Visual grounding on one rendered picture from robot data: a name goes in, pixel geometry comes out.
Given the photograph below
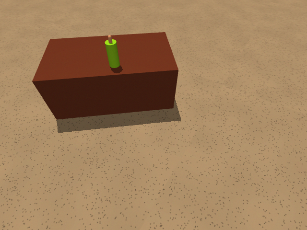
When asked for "bottle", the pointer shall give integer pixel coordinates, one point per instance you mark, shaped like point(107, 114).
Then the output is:
point(112, 52)

